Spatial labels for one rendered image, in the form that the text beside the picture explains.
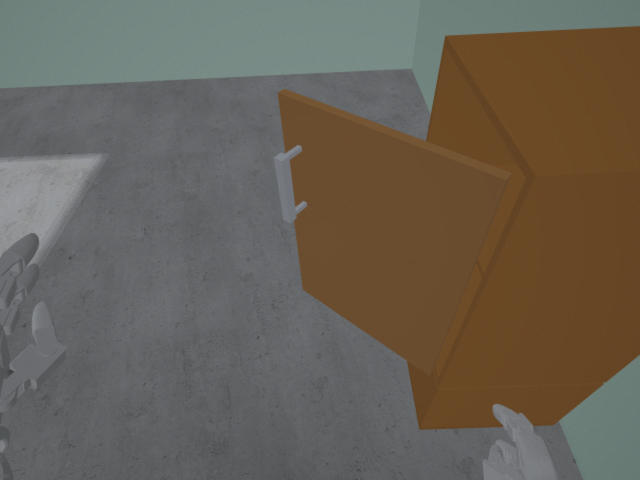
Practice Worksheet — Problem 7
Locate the robot left hand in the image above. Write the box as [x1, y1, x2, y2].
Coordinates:
[0, 233, 66, 424]

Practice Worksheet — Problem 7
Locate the robot right hand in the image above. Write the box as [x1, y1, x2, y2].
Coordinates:
[482, 404, 561, 480]

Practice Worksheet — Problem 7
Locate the cupboard door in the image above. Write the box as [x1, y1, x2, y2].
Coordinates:
[278, 89, 512, 376]

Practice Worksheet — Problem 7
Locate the handle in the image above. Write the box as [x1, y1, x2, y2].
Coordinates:
[274, 145, 307, 223]

